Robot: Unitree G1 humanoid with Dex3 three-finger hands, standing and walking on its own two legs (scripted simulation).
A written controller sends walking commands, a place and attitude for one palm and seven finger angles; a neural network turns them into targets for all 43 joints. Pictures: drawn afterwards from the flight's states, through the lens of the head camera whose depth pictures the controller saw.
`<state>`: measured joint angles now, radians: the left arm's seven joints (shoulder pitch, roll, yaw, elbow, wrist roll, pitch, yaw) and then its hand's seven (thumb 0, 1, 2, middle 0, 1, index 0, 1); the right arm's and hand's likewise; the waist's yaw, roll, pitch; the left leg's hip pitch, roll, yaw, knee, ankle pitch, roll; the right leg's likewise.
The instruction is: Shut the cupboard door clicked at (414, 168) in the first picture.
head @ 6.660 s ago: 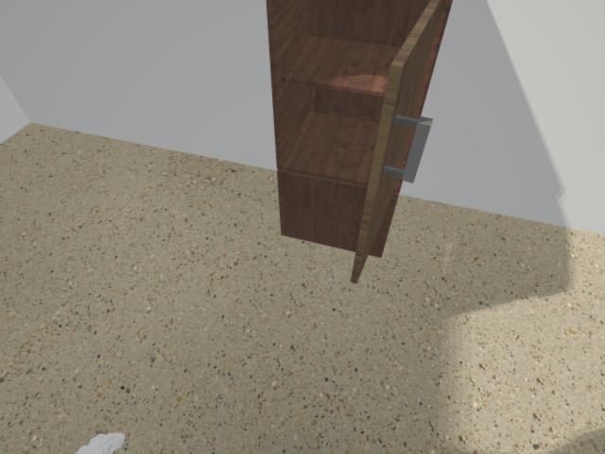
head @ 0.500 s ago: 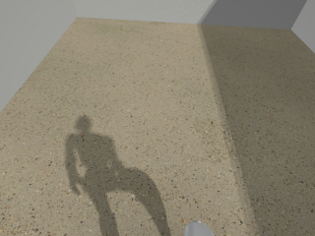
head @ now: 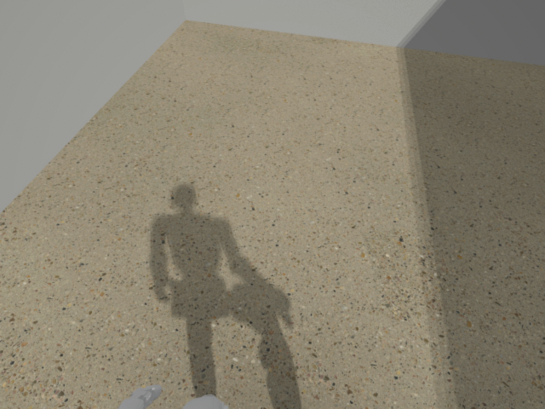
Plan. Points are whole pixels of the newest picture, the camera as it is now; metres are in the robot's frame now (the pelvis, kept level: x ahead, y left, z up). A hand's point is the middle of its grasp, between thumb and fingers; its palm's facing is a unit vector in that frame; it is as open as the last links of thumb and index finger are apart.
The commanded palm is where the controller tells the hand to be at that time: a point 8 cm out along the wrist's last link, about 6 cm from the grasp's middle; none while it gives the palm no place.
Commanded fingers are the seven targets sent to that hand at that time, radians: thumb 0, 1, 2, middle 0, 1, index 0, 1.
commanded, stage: walk to a spot facing it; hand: left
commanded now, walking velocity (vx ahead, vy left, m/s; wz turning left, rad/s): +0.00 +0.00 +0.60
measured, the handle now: out of the picture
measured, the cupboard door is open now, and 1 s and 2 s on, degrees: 82 82 82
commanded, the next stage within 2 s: none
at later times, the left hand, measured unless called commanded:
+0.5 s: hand out of the picture +0.03 +0.22 -0.15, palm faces +0.30 -0.90 -0.31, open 7.3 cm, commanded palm none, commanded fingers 0.00 0.90 0.90 -0.20 -0.30 -0.20 -0.30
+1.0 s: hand out of the picture -0.12 +0.17 -0.17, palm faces +0.61 -0.75 -0.27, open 7.3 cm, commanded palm none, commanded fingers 0.00 0.90 0.90 -0.20 -0.30 -0.20 -0.30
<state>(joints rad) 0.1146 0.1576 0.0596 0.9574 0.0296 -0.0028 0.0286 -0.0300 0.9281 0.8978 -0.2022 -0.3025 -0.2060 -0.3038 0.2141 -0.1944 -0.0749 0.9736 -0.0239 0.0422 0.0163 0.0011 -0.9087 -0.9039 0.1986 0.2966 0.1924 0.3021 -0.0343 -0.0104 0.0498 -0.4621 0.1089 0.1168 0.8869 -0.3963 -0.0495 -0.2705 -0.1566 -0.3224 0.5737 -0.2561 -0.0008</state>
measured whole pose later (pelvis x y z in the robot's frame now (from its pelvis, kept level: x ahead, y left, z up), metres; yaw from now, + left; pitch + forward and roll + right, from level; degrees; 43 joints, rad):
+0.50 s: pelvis +0.01 -0.02 +0.00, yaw +16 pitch +1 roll +0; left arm 0.19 0.23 0.07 0.89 0.00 0.04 0.02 0.00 0.91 0.90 -0.20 -0.30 -0.20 -0.30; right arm 0.19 -0.22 -0.06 0.90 -0.03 0.05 0.02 0.00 -0.90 -0.90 0.21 0.30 0.20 0.30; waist -0.02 0.04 0.06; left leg -0.40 -0.04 -0.08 0.51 -0.14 0.00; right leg -0.33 -0.04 -0.02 0.70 -0.40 0.07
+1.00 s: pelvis -0.02 -0.03 -0.01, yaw +36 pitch +0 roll +1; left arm 0.25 0.26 0.07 0.91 0.02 0.04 0.01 0.00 0.91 0.90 -0.20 -0.30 -0.21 -0.30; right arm 0.10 -0.26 -0.06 0.89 -0.02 0.05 0.03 0.00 -0.91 -0.90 0.20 0.30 0.19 0.30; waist 0.02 -0.05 0.10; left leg -0.28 0.02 0.09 0.59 -0.27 -0.01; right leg -0.30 -0.21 -0.25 0.75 -0.44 0.06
